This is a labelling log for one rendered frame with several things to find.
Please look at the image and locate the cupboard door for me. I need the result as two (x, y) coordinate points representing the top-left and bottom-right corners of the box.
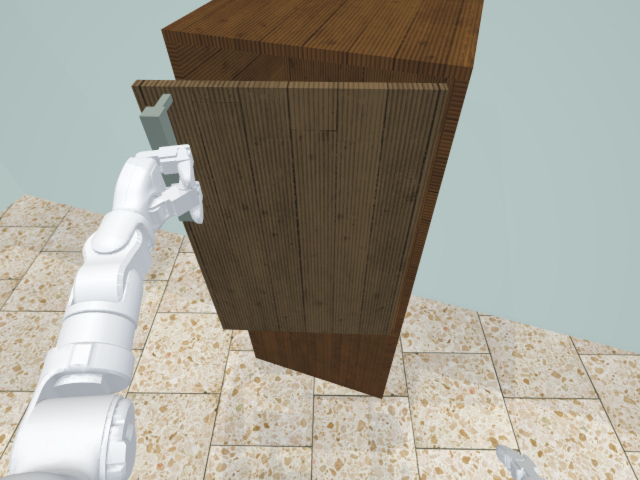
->
(131, 80), (448, 335)

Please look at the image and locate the robot left hand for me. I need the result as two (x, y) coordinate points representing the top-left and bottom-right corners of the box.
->
(112, 144), (203, 234)

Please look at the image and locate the robot right hand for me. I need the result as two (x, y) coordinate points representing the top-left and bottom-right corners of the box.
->
(496, 444), (546, 480)

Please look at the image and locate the handle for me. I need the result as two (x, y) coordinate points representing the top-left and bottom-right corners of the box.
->
(139, 94), (195, 222)

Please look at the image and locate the left robot forearm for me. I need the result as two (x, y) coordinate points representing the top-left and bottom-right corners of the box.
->
(9, 210), (156, 475)

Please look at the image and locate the robot left upper arm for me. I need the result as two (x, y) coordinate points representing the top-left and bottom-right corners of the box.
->
(0, 394), (137, 480)

